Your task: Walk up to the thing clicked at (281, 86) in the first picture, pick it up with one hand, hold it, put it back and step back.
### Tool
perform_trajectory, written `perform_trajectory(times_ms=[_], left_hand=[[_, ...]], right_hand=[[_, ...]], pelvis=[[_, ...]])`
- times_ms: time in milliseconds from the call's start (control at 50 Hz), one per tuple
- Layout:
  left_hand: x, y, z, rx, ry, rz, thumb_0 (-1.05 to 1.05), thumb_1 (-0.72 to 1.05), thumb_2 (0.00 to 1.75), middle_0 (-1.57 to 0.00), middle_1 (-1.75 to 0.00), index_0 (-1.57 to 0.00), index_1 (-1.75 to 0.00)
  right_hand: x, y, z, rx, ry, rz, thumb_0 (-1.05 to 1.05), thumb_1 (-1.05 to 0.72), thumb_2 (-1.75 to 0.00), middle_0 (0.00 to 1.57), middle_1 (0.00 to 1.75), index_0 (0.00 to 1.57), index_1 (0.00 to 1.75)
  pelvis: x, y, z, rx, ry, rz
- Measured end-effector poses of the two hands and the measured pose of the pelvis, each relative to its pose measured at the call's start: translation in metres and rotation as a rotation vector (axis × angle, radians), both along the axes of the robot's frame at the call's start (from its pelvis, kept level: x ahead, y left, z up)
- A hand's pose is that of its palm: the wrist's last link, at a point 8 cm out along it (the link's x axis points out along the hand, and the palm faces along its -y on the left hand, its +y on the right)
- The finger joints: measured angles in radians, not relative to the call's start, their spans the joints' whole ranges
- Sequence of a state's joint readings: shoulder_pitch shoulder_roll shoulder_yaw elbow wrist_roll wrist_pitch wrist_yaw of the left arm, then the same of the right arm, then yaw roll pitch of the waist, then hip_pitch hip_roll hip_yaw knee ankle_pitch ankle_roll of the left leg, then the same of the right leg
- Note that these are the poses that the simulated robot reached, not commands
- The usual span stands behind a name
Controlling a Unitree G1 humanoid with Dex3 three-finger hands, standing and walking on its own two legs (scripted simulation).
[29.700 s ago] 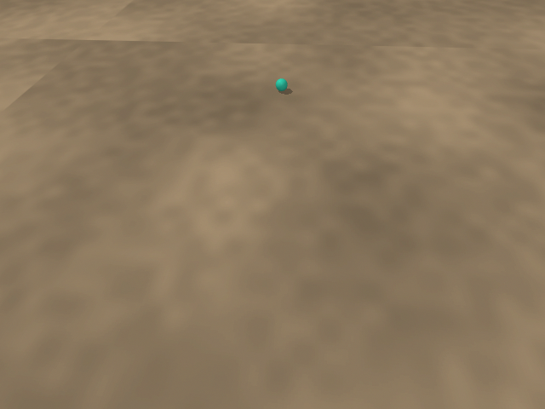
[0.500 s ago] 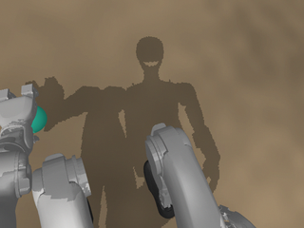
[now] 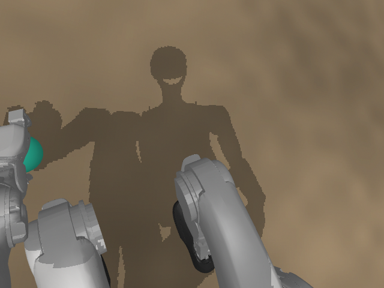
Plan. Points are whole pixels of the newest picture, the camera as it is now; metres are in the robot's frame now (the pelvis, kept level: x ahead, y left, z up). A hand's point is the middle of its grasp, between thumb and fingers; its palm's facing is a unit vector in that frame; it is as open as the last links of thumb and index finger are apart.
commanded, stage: close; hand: left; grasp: from above
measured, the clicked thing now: (19, 153) +0.43 +0.24 -0.26
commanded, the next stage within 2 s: settle in 1.64 s
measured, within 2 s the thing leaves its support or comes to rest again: leaves its support in 1.98 s
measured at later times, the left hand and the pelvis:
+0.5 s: hand (12, 154) +0.43 +0.25 -0.24, palm faces -0.45 -0.13 -0.88, open 11.8 cm; pelvis +0.00 +0.00 +0.00, yaw -1 degrees
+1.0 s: hand (9, 158) +0.42 +0.26 -0.24, palm faces -0.46 -0.13 -0.88, open 11.3 cm; pelvis -0.01 +0.00 +0.00, yaw -1 degrees
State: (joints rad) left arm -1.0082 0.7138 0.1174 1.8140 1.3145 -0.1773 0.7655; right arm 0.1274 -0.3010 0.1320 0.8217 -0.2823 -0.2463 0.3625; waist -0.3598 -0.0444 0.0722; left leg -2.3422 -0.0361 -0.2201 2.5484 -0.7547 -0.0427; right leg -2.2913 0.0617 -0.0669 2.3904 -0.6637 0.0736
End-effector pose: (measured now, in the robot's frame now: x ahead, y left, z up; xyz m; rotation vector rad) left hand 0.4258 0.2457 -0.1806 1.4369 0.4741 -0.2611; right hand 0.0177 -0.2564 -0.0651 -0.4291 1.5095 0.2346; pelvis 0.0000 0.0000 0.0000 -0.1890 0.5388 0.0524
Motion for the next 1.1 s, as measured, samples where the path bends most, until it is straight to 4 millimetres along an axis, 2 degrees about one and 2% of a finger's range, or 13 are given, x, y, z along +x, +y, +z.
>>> perform_trajectory(times_ms=[300, 520, 1100], left_hand=[[0.005, 0.009, -0.008, 0.004, 0.007, 0.027, 0.0, -0.27, 0.92, -0.18, -1.13, -0.22, -1.09], [0.009, 0.009, -0.006, 0.002, 0.004, 0.006, 0.0, -0.23, 0.91, -0.22, -1.13, -0.26, -1.08], [0.004, 0.015, -0.007, 0.005, 0.011, 0.003, 0.0, -0.15, 0.87, -0.32, -1.08, -0.33, -1.03]], right_hand=[[0.005, 0.003, 0.004, 0.011, -0.008, 0.046, 0.0, -0.91, -0.9, 0.2, 0.3, 0.2, 0.3], [0.007, 0.002, 0.009, 0.009, -0.015, 0.064, 0.0, -0.91, -0.9, 0.2, 0.3, 0.2, 0.3], [0.001, 0.003, 0.016, -0.007, -0.009, 0.086, 0.0, -0.91, -0.9, 0.2, 0.3, 0.2, 0.3]], pelvis=[[0.0, 0.003, -0.001, -0.017, -0.015, -0.004], [-0.001, 0.003, 0.0, -0.023, -0.019, -0.007], [-0.005, 0.003, 0.003, -0.027, -0.032, -0.01]])
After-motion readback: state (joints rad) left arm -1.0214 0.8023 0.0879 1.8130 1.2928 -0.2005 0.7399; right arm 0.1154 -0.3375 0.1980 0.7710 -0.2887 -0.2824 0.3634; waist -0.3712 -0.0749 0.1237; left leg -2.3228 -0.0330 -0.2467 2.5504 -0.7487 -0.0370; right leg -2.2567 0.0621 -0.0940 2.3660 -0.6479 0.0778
